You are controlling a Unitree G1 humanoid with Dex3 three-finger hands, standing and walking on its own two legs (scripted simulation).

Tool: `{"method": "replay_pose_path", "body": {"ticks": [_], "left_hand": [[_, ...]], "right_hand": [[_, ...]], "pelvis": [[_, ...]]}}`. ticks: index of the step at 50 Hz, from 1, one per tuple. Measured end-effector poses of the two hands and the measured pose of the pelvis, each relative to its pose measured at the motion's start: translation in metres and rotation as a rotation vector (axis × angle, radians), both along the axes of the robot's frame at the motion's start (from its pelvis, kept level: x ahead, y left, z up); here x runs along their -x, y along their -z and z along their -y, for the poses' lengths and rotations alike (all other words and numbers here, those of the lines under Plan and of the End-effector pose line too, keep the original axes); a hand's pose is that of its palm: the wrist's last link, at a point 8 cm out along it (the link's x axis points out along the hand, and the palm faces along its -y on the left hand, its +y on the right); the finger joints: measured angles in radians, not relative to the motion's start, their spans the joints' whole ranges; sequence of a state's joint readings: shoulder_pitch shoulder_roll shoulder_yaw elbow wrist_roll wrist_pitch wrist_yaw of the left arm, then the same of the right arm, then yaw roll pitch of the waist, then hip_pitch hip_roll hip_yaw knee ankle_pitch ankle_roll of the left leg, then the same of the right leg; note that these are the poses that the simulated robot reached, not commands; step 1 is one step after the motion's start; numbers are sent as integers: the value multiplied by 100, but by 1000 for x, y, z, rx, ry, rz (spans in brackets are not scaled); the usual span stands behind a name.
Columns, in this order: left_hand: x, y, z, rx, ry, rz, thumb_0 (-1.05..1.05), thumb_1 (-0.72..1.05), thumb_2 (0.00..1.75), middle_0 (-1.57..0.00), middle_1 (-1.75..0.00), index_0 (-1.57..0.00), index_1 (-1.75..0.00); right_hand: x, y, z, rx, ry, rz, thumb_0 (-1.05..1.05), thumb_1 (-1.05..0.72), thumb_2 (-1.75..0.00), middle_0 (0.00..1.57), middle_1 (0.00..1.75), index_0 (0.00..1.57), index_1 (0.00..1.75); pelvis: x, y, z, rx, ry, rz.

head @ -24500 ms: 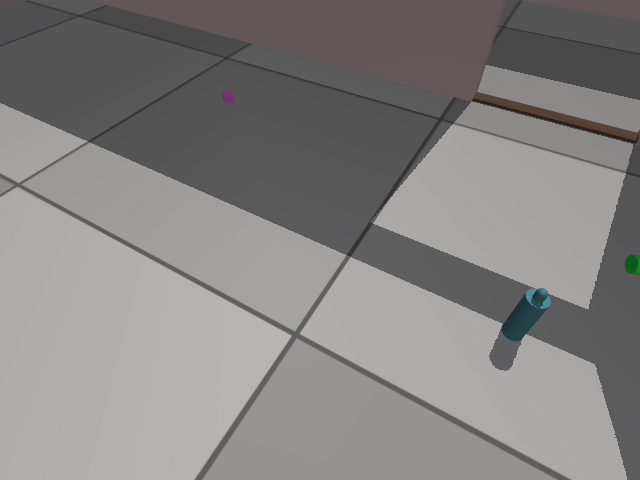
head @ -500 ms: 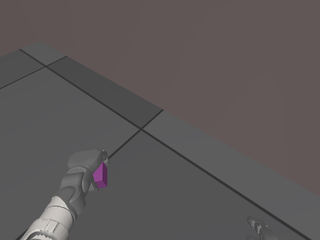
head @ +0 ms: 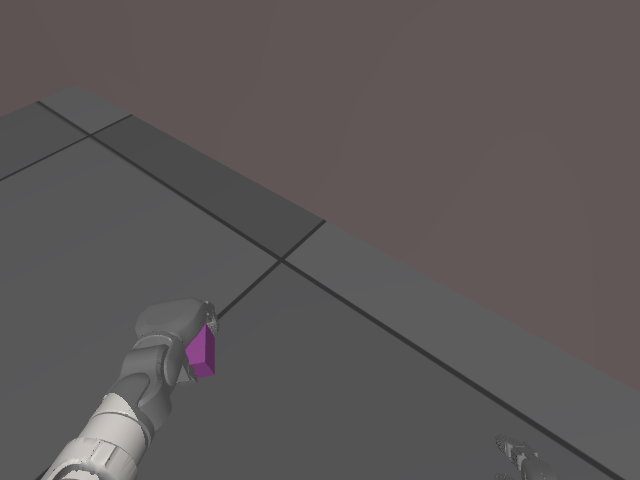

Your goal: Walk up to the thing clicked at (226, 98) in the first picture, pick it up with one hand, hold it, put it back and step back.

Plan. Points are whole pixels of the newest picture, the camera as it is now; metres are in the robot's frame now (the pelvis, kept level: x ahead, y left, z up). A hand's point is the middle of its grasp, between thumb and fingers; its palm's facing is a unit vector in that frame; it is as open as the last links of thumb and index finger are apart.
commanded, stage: crouch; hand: left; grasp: from above
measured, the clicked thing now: (190, 352) +0.31 +0.22 -0.06
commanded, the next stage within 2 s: none
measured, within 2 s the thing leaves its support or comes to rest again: neither
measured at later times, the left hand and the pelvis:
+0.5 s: hand (213, 373) +0.33 +0.22 -0.18, palm faces -0.41 -0.03 -0.91, open 9.0 cm; pelvis -0.03 +0.00 -0.07, yaw +1 degrees
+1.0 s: hand (242, 386) +0.40 +0.23 -0.42, palm faces -0.42 -0.05 -0.91, open 9.0 cm; pelvis -0.06 +0.01 -0.28, yaw +0 degrees
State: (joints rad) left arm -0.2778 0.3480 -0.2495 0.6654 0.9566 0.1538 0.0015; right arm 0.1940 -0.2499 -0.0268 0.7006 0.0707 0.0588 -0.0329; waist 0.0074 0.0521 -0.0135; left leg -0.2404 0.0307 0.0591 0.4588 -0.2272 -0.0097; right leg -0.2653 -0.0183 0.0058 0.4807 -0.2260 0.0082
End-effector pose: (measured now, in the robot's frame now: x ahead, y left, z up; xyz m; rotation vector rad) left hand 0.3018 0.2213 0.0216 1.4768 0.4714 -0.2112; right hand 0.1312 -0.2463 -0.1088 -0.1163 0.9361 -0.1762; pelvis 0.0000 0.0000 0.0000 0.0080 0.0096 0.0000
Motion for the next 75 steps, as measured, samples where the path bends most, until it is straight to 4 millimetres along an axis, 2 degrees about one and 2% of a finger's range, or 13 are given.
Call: {"method": "replay_pose_path", "body": {"ticks": [9, 13, 18, 23, 28, 33, 38, 46, 52, 57, 65, 75], "left_hand": [[6, 20, 1, -10, 2, -4, 0, 16, 38, -78, -45, -77, -44], [6, 41, -1, -29, -12, -17, 0, 15, 39, -79, -44, -78, -43], [0, 78, 0, -39, -11, -43, 0, 15, 39, -79, -44, -79, -43], [-21, 125, 2, -59, 14, -15, 0, 15, 39, -79, -44, -79, -43], [-46, 177, 2, -75, -2, 28, 0, 15, 38, -79, -44, -78, -43], [-63, 230, 2, -78, -18, 36, 0, 15, 39, -79, -44, -79, -43], [-73, 277, 2, -68, -26, 16, 0, 15, 39, -79, -44, -78, -43], [-90, 351, -3, -57, -5, -25, 0, 17, 37, -77, -46, -77, -44], [-107, 399, -9, -45, -11, 3, 1, 18, 37, -75, -48, -76, -45], [-115, 432, -11, -35, -25, 4, 1, 18, 36, -75, -48, -76, -45], [-119, 473, -12, -30, -18, -21, 1, 18, 37, -75, -48, -76, -45], [-130, 505, -14, -31, -16, -18, 1, 17, 37, -76, -46, -77, -44]], "right_hand": [[-1, 1, 1, 6, -15, -10, 1, -89, -89, 20, 30, 20, 30], [8, 5, 4, 19, -19, -47, 1, -88, -89, 21, 30, 20, 30], [32, 20, 14, 59, -11, -120, 1, -88, -89, 21, 30, 20, 30], [65, 53, 28, 116, 16, -192, 1, -88, -89, 21, 30, 20, 30], [103, 100, 35, 148, 52, -269, 1, -89, -89, 20, 30, 20, 30], [136, 153, 29, 137, 86, -347, 1, -89, -89, 20, 30, 20, 30], [155, 202, 14, 105, 94, -404, 1, -89, -89, 20, 30, 20, 30], [158, 266, 1, 92, 57, -427, 1, -89, -89, 21, 30, 20, 30], [150, 303, 9, 121, 9, -431, 1, -89, -89, 21, 30, 20, 30], [146, 326, 18, 145, -16, -441, 1, -89, -89, 21, 30, 20, 30], [151, 351, 24, 163, -27, -465, 1, -90, -89, 21, 30, 20, 30], [179, 378, 22, 154, -28, -531, 1, -90, -89, 21, 30, 20, 30]], "pelvis": [[2, 2, 2, -1, -8, -13], [5, 5, 3, 0, -16, -38], [11, 19, 3, 6, -23, -117], [21, 55, 0, 17, -23, -246], [32, 105, -3, 27, -15, -372], [42, 154, -7, 34, -12, -467], [50, 194, -8, 40, -12, -527], [60, 254, -7, 51, -14, -609], [62, 296, -5, 62, -13, -651], [64, 323, -4, 69, -6, -662], [68, 354, -4, 75, 3, -659], [73, 386, -4, 78, 12, -647]]}}
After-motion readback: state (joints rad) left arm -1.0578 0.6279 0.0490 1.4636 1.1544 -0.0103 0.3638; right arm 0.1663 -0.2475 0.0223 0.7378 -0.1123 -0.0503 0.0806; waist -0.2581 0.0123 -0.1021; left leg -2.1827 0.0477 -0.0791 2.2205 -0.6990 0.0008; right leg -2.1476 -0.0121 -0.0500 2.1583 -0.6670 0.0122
